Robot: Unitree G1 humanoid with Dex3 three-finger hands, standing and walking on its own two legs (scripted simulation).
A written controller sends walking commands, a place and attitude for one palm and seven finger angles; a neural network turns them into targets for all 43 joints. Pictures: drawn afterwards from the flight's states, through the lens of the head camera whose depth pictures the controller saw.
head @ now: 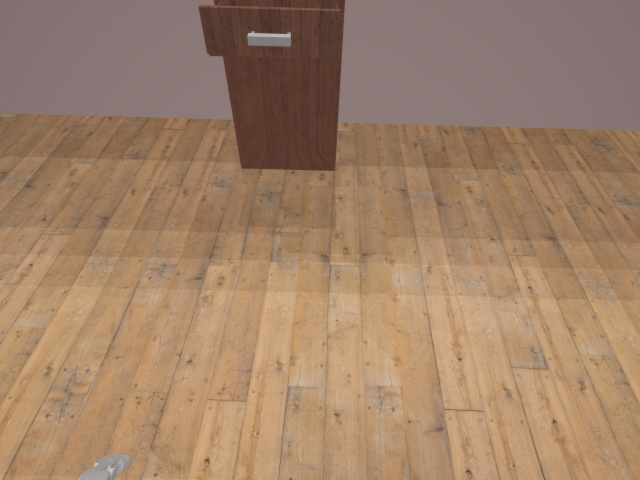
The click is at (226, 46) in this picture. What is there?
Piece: drawer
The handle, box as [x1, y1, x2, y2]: [247, 31, 290, 46]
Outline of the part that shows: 247,36 249,45 290,46 290,32 286,34 255,33 254,31 251,31 250,33 248,33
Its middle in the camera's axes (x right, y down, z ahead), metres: -0.16 -0.63 +1.21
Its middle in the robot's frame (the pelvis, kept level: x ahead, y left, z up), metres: +1.33 +0.22 +0.00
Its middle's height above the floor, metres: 0.77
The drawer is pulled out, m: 0.29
